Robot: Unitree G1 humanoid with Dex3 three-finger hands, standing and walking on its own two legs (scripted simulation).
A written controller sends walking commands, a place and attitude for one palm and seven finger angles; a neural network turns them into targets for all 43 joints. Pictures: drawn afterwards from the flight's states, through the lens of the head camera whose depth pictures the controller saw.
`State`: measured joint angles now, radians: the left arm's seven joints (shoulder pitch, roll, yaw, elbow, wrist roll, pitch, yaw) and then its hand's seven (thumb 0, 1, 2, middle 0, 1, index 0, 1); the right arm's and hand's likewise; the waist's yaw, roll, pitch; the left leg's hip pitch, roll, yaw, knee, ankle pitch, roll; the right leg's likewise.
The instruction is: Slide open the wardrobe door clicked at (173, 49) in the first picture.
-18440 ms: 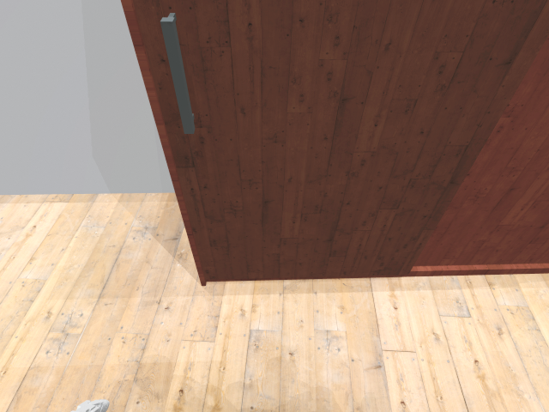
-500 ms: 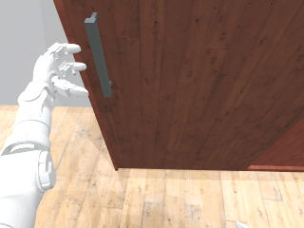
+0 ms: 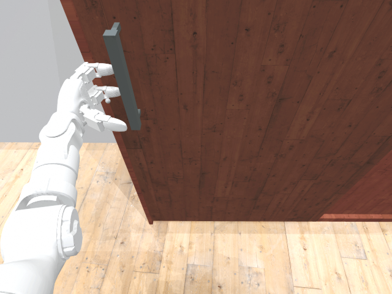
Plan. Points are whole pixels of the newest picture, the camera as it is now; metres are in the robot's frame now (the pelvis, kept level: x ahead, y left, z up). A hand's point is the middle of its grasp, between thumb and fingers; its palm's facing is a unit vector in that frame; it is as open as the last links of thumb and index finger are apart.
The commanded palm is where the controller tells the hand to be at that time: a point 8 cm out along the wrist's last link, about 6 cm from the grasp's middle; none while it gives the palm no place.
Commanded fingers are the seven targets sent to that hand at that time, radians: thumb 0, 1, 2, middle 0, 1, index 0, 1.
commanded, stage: feel for the door with the fingertips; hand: left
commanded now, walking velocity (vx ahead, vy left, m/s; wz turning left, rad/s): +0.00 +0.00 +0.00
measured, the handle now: (127, 82) +0.52 +0.14 +0.16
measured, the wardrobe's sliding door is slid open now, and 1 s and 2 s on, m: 0.00 0.00 0.00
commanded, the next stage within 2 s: slide the fingers in behind the handle in 0.50 s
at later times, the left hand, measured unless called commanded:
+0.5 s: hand (111, 93) +0.48 +0.17 +0.16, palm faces -0.03 -1.00 -0.02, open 13.9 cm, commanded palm +0.46 +0.22 +0.16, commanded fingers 0.00 -0.50 0.30 -0.30 -1.20 -0.30 -1.20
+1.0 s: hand (115, 98) +0.47 +0.16 +0.16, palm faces -0.05 -1.00 +0.00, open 14.0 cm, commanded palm +0.44 +0.21 +0.16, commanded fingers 0.00 -0.50 0.30 -0.30 -1.20 -0.30 -1.20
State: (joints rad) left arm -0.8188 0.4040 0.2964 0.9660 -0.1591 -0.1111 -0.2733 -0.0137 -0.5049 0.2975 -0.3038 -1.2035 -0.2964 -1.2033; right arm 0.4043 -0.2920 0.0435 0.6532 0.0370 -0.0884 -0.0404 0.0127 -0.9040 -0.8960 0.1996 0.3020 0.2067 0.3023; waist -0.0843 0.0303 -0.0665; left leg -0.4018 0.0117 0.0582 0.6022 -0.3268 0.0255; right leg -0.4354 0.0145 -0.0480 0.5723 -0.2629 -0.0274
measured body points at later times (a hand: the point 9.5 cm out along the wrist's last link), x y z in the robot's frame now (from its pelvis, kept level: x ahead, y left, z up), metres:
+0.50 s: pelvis -0.01 -0.01 +0.00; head +0.05 -0.02 +0.44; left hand +0.47 +0.22 +0.17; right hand +0.04 -0.28 -0.12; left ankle -0.02 +0.10 -0.73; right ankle +0.01 -0.10 -0.73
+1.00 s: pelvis -0.01 +0.00 +0.00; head +0.03 +0.00 +0.45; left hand +0.46 +0.21 +0.16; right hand +0.04 -0.26 -0.12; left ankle -0.02 +0.10 -0.73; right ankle +0.01 -0.10 -0.73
